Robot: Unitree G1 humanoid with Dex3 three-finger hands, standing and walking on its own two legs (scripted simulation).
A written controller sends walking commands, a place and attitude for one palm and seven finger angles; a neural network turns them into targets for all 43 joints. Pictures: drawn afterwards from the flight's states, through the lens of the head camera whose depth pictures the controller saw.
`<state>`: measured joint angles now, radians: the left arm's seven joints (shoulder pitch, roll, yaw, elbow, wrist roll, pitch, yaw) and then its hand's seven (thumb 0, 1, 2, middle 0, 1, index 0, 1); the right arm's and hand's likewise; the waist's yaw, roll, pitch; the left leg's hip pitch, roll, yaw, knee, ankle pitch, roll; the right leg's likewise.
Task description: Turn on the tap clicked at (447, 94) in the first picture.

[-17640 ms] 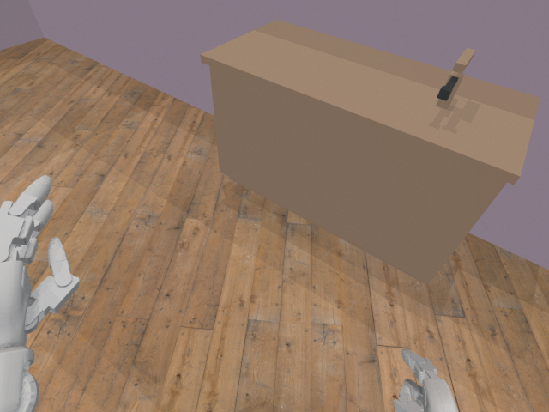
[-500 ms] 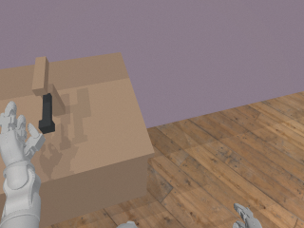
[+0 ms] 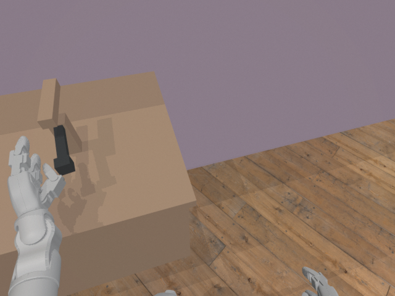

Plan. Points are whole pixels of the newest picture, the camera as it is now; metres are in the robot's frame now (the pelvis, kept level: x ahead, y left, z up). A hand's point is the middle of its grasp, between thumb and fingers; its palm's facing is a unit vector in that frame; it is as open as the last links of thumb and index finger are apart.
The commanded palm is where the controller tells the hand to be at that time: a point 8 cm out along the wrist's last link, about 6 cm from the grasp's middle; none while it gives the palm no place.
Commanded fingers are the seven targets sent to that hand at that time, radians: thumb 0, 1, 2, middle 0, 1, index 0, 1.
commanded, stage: push the lever round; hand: left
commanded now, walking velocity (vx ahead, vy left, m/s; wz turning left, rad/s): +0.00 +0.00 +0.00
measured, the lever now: (64, 165) +0.35 +0.29 +0.07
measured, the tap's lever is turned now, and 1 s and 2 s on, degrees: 8 32 59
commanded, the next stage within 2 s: none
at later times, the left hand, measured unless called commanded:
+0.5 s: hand (80, 173) +0.33 +0.26 +0.06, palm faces +0.64 -0.77 -0.07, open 7.6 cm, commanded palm +0.28 +0.28 +0.06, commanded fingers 0.00 0.90 0.90 -0.15 -0.15 -0.15 -0.15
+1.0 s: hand (97, 167) +0.35 +0.23 +0.06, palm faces +0.71 -0.70 -0.07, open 7.7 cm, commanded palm +0.30 +0.25 +0.06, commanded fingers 0.00 0.90 0.90 -0.15 -0.15 -0.15 -0.15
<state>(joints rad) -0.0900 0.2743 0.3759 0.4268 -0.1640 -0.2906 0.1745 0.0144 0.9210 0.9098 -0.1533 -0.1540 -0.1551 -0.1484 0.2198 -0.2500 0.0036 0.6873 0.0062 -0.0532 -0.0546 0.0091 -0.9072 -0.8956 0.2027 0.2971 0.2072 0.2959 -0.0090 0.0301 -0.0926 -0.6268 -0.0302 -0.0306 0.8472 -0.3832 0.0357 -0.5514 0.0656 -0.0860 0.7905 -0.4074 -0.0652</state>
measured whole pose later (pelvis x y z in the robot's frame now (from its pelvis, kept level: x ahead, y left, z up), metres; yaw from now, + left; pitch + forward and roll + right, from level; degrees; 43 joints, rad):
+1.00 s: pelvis -0.01 -0.01 +0.00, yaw +1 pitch +9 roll -2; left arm -0.23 0.10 0.22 0.46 0.00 -0.22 0.63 0.00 0.92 0.92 -0.15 -0.15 -0.15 -0.15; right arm 0.16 -0.22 0.00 0.70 -0.03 0.02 -0.03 0.01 -0.91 -0.90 0.20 0.30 0.21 0.30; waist -0.02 0.03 -0.11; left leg -0.63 -0.03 -0.04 0.85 -0.37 0.03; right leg -0.56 0.06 -0.10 0.80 -0.41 -0.07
